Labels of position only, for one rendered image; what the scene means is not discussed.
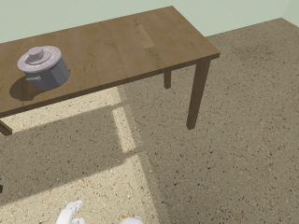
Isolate robot left hand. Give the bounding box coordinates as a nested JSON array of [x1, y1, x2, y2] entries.
[[54, 200, 87, 224]]

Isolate lid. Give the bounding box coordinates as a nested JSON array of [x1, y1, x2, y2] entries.
[[17, 46, 62, 74]]

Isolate knob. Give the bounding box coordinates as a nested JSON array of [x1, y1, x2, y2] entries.
[[27, 47, 45, 59]]

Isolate table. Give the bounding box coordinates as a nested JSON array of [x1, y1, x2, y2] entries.
[[0, 6, 221, 193]]

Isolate pot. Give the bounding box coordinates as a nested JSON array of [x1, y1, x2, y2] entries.
[[23, 57, 70, 91]]

